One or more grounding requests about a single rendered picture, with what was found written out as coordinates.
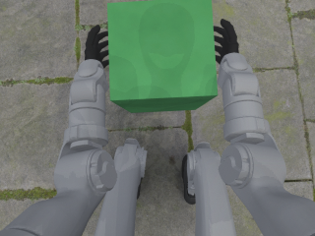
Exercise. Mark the robot left hand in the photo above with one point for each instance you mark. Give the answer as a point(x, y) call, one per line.
point(93, 47)

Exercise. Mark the right robot forearm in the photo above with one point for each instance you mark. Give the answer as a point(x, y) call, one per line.
point(242, 103)

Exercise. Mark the left robot thigh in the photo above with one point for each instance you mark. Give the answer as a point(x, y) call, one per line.
point(118, 212)

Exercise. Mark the robot right hand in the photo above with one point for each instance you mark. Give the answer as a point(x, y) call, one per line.
point(228, 41)

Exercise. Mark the left robot upper arm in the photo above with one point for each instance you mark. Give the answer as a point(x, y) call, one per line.
point(81, 180)

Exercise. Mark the right robot upper arm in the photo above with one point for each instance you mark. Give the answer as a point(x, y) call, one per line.
point(256, 174)

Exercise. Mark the left robot forearm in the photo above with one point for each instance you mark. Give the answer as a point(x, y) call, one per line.
point(87, 110)

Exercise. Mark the left robot foot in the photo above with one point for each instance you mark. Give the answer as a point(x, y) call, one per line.
point(139, 188)

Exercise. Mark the carton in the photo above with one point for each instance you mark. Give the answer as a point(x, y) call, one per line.
point(161, 55)

